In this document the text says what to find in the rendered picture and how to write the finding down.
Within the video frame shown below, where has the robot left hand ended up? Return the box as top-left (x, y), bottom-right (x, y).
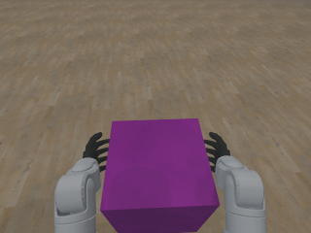
top-left (83, 132), bottom-right (110, 172)

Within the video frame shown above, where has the carton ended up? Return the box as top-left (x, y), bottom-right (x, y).
top-left (100, 118), bottom-right (220, 233)

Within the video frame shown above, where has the robot right forearm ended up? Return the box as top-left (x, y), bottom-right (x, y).
top-left (215, 155), bottom-right (267, 233)

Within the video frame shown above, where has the robot right hand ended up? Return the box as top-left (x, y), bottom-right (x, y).
top-left (203, 132), bottom-right (230, 173)

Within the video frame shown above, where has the robot left forearm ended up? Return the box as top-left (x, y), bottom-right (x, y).
top-left (53, 157), bottom-right (101, 233)

